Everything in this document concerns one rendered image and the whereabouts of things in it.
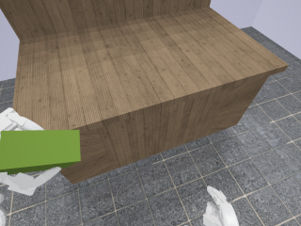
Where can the robot right hand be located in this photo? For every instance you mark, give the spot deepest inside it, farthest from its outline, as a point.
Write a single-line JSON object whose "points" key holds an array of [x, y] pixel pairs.
{"points": [[223, 215]]}

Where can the robot left hand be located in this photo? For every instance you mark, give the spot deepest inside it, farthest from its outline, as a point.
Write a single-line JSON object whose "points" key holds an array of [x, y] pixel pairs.
{"points": [[22, 183]]}

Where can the table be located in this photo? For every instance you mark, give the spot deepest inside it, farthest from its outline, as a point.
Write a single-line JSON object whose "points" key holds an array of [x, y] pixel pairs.
{"points": [[135, 77]]}

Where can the sponge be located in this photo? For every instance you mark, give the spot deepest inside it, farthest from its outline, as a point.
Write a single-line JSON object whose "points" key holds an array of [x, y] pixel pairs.
{"points": [[36, 150]]}

